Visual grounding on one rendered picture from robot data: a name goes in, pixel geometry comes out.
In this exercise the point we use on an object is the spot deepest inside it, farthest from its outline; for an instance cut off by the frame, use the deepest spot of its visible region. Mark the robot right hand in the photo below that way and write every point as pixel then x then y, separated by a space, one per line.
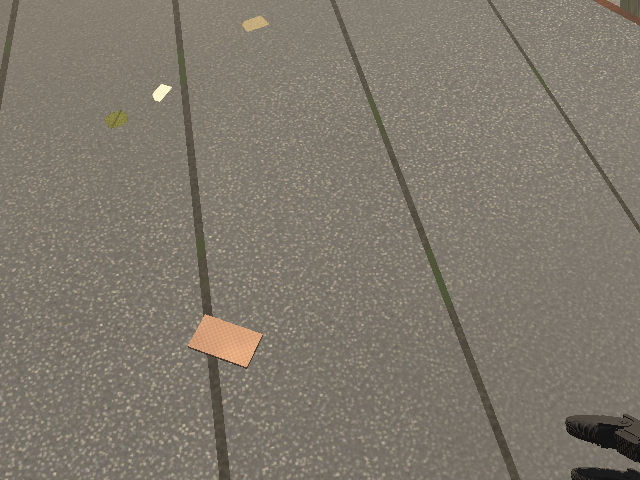
pixel 622 434

